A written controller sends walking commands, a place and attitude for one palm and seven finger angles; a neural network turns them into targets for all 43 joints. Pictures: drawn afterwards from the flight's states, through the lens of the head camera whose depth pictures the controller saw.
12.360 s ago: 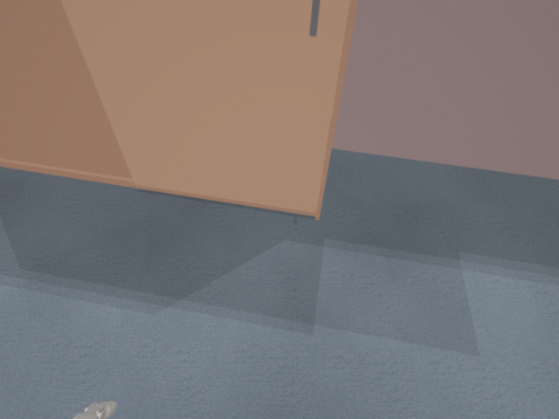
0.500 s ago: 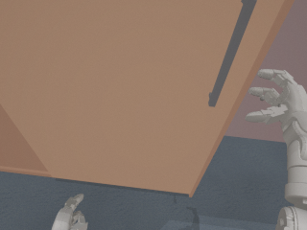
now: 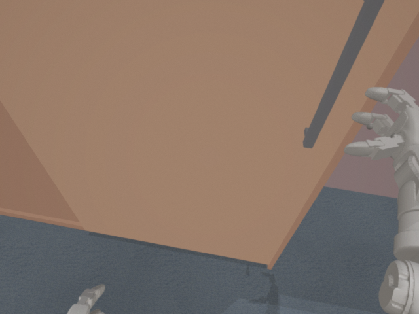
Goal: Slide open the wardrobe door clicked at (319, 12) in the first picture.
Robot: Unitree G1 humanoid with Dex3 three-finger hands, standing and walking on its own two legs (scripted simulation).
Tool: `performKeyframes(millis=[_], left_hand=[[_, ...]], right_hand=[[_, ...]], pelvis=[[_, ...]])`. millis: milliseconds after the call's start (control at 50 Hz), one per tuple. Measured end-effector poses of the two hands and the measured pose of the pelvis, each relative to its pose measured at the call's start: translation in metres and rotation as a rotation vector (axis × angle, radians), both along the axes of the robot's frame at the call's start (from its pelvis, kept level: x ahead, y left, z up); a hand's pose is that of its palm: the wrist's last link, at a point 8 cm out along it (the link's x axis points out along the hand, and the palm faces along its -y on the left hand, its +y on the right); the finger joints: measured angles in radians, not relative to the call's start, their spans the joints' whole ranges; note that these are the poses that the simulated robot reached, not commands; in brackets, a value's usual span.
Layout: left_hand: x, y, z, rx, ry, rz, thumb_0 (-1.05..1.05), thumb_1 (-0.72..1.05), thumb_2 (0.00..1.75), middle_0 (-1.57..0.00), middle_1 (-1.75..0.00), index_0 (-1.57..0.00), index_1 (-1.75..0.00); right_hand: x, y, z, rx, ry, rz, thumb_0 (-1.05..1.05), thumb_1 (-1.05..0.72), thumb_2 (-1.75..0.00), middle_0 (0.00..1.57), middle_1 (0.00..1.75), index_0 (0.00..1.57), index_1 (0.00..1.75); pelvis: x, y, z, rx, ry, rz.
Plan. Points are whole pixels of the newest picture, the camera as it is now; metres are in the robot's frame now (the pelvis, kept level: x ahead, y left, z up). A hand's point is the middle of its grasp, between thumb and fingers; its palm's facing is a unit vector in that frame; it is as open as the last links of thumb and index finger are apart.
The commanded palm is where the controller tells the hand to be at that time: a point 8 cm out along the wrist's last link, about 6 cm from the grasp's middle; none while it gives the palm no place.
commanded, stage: move the hooked fingers beside the handle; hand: right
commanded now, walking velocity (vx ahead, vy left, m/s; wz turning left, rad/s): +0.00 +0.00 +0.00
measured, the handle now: (332, 82) +0.49 -0.17 +0.24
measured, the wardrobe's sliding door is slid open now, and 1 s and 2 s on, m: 0.00 0.00 0.00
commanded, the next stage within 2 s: feel for the door with the fingertips in 0.60 s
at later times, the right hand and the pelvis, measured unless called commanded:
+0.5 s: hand (362, 123) +0.42 -0.22 +0.20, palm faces +0.10 +0.99 +0.00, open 14.0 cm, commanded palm +0.38 -0.27 +0.20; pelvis +0.00 -0.01 +0.00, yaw +0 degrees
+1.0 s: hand (350, 125) +0.41 -0.20 +0.20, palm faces +0.08 +1.00 +0.02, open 14.0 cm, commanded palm +0.38 -0.25 +0.20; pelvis +0.00 -0.01 +0.00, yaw -1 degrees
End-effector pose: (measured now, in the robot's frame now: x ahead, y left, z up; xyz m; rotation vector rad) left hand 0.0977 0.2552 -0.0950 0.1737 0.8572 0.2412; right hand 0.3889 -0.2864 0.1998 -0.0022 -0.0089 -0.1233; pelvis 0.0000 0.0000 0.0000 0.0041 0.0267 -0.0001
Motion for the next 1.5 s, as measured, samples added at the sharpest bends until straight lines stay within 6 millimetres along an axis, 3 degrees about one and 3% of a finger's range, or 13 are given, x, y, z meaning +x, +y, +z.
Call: performKeyframes(millis=[120, 440, 720, 900, 1140, 1500], left_hand=[[0.002, -0.002, 0.0, 0.01, 0.012, -0.01, 0.02, 0.91, 0.9, -0.2, -0.3, -0.2, -0.3], [0.032, -0.025, 0.006, -0.02, -0.051, -0.061, 0.02, 0.91, 0.9, -0.2, -0.3, -0.2, -0.3], [0.034, -0.023, 0.007, -0.008, -0.037, -0.07, 0.02, 0.91, 0.9, -0.2, -0.3, -0.2, -0.3], [0.034, -0.021, 0.007, -0.006, -0.046, -0.079, 0.02, 0.91, 0.9, -0.2, -0.3, -0.2, -0.3], [0.025, -0.022, 0.005, -0.027, -0.04, -0.066, 0.02, 0.91, 0.9, -0.2, -0.3, -0.2, -0.3], [-0.012, -0.001, -0.005, 0.017, 0.067, -0.012, 0.02, 0.91, 0.9, -0.2, -0.3, -0.2, -0.3]], right_hand=[[-0.006, -0.006, 0.0, -0.009, -0.018, 0.008, -0.01, 0.5, -0.3, 0.3, 1.2, 0.3, 1.2], [0.007, 0.015, 0.003, 0.009, -0.022, 0.034, -0.01, 0.5, -0.3, 0.3, 1.2, 0.3, 1.2], [-0.011, 0.004, 0.003, -0.005, -0.015, 0.006, -0.01, 0.5, -0.3, 0.3, 1.2, 0.3, 1.2], [-0.008, 0.025, 0.006, 0.01, -0.016, 0.041, -0.01, 0.51, -0.3, 0.3, 1.2, 0.3, 1.2], [-0.004, 0.046, 0.002, 0.013, -0.008, 0.028, -0.01, 0.5, -0.3, 0.3, 1.2, 0.3, 1.2], [0.024, 0.036, 0.002, 0.012, 0.008, 0.02, -0.01, 0.5, -0.3, 0.3, 1.2, 0.3, 1.2]], pelvis=[[0.001, -0.003, 0.0, 0.003, -0.003, -0.009], [0.004, -0.01, 0.0, 0.002, 0.004, -0.009], [0.002, -0.008, 0.001, 0.005, -0.014, -0.019], [-0.002, -0.008, 0.001, 0.004, -0.015, -0.027], [-0.006, -0.003, 0.001, 0.002, -0.023, -0.015], [-0.005, -0.001, 0.0, 0.004, 0.011, -0.018]])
